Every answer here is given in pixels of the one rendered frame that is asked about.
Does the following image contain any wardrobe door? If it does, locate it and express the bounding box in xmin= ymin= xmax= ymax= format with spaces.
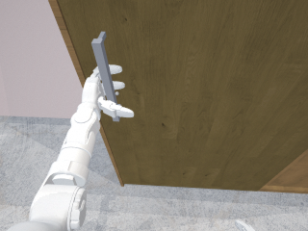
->
xmin=265 ymin=149 xmax=308 ymax=188
xmin=58 ymin=0 xmax=308 ymax=192

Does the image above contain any handle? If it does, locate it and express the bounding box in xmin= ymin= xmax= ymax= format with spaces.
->
xmin=91 ymin=31 xmax=121 ymax=122

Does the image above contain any right robot hand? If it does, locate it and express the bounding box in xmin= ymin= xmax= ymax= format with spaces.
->
xmin=235 ymin=220 xmax=255 ymax=231

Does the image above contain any left robot hand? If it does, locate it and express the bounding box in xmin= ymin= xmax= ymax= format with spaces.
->
xmin=81 ymin=64 xmax=134 ymax=118

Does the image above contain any left robot upper arm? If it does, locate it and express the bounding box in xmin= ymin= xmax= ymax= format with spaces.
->
xmin=6 ymin=184 xmax=87 ymax=231

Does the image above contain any left robot forearm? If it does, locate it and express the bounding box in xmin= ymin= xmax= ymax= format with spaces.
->
xmin=29 ymin=102 xmax=101 ymax=221

